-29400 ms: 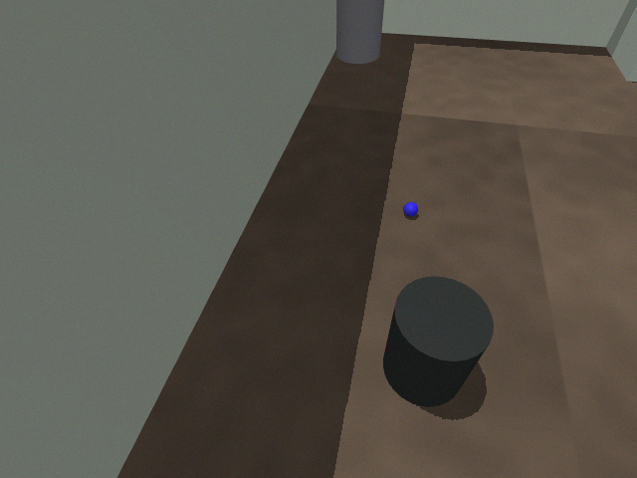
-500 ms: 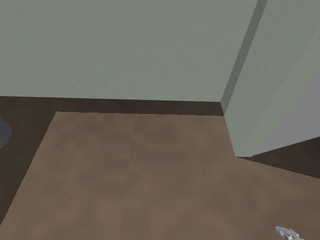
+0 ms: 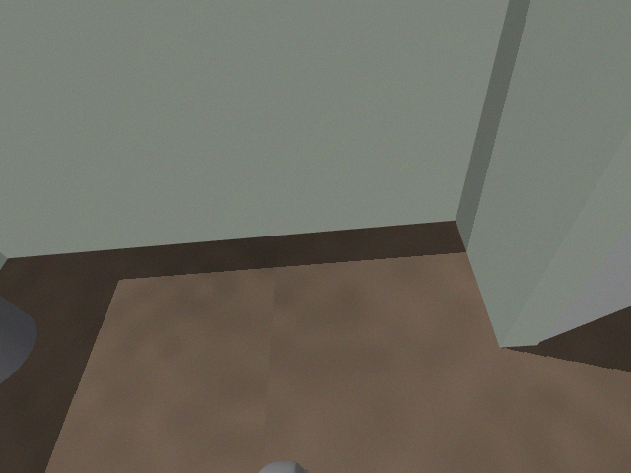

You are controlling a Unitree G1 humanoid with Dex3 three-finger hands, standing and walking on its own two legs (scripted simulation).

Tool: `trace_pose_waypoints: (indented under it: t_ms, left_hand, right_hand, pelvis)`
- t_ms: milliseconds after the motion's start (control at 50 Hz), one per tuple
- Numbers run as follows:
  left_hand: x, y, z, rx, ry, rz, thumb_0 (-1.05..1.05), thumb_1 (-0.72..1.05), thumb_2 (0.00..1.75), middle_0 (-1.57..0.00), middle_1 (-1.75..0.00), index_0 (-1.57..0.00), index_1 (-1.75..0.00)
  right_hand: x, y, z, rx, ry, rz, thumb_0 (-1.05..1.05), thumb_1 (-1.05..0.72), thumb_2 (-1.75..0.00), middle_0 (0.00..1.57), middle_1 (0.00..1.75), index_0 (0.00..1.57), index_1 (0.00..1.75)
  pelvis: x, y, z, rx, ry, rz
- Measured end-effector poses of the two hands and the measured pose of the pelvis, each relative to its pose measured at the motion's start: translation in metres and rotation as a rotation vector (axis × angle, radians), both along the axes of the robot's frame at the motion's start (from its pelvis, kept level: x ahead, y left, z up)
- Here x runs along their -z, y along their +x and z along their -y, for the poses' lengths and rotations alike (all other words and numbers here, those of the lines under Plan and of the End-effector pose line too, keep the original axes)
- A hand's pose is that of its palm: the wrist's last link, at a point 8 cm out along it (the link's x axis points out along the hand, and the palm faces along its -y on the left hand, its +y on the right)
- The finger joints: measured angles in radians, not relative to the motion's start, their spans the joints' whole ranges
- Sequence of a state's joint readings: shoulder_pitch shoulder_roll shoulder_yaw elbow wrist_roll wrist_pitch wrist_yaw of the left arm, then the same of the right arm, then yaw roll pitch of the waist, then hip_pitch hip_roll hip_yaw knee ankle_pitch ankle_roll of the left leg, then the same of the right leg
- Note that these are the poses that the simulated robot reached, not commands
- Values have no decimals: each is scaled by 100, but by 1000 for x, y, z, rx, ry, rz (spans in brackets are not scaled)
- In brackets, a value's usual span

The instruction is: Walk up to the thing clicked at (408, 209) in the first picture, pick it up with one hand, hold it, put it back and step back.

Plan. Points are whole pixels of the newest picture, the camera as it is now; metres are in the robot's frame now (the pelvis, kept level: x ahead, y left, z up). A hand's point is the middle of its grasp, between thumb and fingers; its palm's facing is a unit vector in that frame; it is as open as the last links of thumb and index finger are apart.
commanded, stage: walk up
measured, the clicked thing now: out of the picture -1.02 +0.79 -0.74
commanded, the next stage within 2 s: stand in 1.28 s
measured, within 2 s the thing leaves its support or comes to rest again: neither
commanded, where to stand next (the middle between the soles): +0.25 +0.05 m, yaw -1 degrees
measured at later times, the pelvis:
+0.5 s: pelvis +0.15 +0.05 -0.01, yaw +0 degrees
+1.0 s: pelvis +0.18 +0.04 +0.00, yaw -1 degrees
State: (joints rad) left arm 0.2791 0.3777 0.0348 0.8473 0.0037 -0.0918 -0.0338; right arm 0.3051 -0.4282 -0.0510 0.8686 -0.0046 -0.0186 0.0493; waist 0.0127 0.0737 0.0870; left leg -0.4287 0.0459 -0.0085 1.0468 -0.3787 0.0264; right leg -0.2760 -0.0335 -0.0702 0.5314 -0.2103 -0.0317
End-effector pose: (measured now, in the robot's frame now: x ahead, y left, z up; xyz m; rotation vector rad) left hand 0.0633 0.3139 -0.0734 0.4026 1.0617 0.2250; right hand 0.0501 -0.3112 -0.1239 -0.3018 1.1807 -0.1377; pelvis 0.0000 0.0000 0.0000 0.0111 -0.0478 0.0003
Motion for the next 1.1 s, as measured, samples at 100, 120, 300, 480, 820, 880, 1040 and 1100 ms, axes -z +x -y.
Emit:
trace_pose_waypoints:
  t_ms: [100,120,300,480,820,880,1040,1100]
  left_hand:
    - [2,11,-8,-12,-6,-39,1,90,90,-20,-30,-21,-30]
    - [4,13,-12,-18,-8,-46,1,90,90,-20,-30,-21,-30]
    - [44,54,-57,-58,-35,-129,1,90,90,-20,-30,-21,-30]
    - [43,132,-54,-14,-56,-112,1,91,90,-20,-30,-20,-29]
    - [45,207,-17,1,-64,-74,1,90,90,-20,-30,-21,-29]
    - [43,214,-15,-2,-82,-66,1,90,90,-20,-30,-21,-30]
    - [38,220,-17,-26,-98,-77,1,90,90,-20,-30,-21,-29]
    - [36,217,-19,-39,-100,-90,1,90,90,-20,-30,-21,-29]
  right_hand:
    - [-10,44,-5,-27,-4,16,1,-90,-90,20,30,20,30]
    - [-12,52,-7,-33,-9,17,1,-90,-90,20,30,20,30]
    - [-24,133,-33,-49,-96,92,1,-90,-90,20,30,20,30]
    - [-33,157,-44,-12,-107,64,0,-90,-90,20,30,20,30]
    - [12,194,-52,26,-21,-20,0,-90,-90,20,30,20,30]
    - [6,192,-54,27,-21,-40,1,-90,-90,20,30,20,30]
    - [-9,197,-49,39,-45,-50,1,-90,-90,20,30,20,30]
    - [-13,203,-47,39,-53,-45,1,-90,-90,20,30,20,30]
  pelvis:
    - [-3,31,-5,-2,-14,-9]
    - [-3,37,-7,-4,-17,-11]
    - [15,103,-43,-8,-9,-6]
    - [5,146,-47,2,-13,-1]
    - [13,173,-36,12,3,-13]
    - [7,176,-36,12,3,-13]
    - [-3,181,-38,8,0,-5]
    - [-6,183,-38,7,-2,-4]
